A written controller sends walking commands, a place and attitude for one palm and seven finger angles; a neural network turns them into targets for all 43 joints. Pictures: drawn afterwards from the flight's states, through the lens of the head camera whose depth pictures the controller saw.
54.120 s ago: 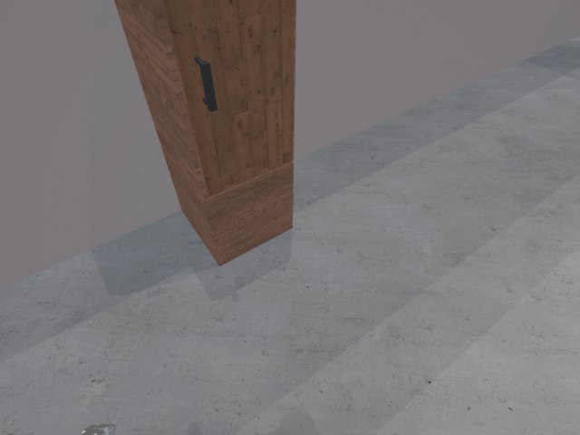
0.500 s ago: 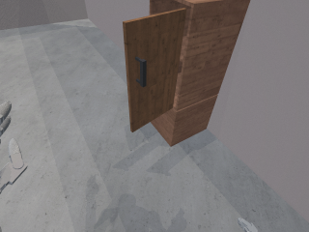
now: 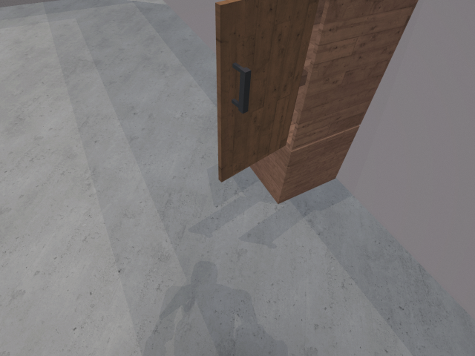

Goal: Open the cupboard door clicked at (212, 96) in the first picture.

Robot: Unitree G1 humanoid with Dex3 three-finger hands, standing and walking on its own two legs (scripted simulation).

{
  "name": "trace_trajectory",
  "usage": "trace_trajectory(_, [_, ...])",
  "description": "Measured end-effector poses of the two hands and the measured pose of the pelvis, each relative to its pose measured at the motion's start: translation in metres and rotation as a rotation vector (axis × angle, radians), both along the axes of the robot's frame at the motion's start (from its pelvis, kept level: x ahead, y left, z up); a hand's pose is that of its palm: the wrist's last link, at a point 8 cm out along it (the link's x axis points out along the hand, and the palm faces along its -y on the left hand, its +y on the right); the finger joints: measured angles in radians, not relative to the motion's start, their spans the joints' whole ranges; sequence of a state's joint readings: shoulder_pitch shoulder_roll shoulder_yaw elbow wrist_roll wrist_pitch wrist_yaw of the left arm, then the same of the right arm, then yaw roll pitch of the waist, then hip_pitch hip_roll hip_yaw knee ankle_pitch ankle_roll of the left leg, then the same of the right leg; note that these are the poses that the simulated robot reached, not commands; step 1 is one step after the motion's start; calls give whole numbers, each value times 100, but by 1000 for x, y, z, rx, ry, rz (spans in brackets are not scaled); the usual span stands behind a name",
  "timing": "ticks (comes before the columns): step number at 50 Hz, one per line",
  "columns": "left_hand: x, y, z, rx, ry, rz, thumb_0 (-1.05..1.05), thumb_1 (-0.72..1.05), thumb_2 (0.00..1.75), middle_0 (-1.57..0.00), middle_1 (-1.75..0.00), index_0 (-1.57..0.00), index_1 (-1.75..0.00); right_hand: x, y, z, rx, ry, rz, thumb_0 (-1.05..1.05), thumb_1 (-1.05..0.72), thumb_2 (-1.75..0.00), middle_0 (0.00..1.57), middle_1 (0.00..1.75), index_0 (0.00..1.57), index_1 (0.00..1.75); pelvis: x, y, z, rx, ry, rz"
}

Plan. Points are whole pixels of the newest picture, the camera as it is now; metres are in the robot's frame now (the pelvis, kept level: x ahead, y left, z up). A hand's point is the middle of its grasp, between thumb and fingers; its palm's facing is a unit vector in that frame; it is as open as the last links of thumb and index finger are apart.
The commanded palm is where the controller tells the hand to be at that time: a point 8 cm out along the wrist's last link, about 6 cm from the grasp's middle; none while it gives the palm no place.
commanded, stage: let the arm hang, fingers relaxed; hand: left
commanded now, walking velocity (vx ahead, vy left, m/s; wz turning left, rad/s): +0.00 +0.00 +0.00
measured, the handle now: (239, 88) +0.74 +0.05 +0.04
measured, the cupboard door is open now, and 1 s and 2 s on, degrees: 100 100 100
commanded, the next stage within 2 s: look to check the result in 0.70 s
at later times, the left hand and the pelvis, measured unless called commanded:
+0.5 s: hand out of the picture +0.05 +0.21 -0.16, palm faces -0.01 -0.96 -0.28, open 7.3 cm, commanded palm none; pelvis +0.00 +0.00 +0.00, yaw -1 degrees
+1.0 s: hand out of the picture +0.08 +0.22 -0.15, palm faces -0.04 -0.95 -0.32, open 7.4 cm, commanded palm none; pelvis +0.02 -0.01 +0.01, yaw -2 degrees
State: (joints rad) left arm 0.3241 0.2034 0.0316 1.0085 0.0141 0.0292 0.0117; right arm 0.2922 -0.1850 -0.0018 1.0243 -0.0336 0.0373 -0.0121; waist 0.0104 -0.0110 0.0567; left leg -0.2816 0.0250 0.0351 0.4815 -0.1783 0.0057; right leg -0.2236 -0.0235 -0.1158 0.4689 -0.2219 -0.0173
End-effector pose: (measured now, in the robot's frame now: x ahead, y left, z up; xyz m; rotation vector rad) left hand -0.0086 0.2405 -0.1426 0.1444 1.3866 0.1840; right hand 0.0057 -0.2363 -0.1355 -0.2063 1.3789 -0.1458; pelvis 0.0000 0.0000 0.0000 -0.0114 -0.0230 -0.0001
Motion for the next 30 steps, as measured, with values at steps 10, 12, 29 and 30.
trace_trajectory(10, [-50,25,16,69,180,11,0,93,90,-20,-30,-20,-30,-28,2,-7,18,93,-44,1,-91,-90,20,30,20,30,1,5,3,8,-9,-13])
trace_trajectory(12, [-43,26,17,75,164,5,0,92,90,-20,-30,-20,-30,-24,3,-9,25,82,-45,1,-91,-90,20,30,20,30,1,5,4,9,-11,-15])
trace_trajectory(29, [79,9,21,67,-130,-98,0,91,90,-20,-30,-20,-30,27,-9,-8,30,-60,-38,0,-91,-90,20,30,20,30,7,-2,5,15,-21,-25])
trace_trajectory(30, [84,8,22,68,-138,-103,0,91,90,-20,-30,-20,-30,29,-11,-7,27,-63,-38,0,-91,-90,20,30,20,30,8,-3,6,15,-21,-25])
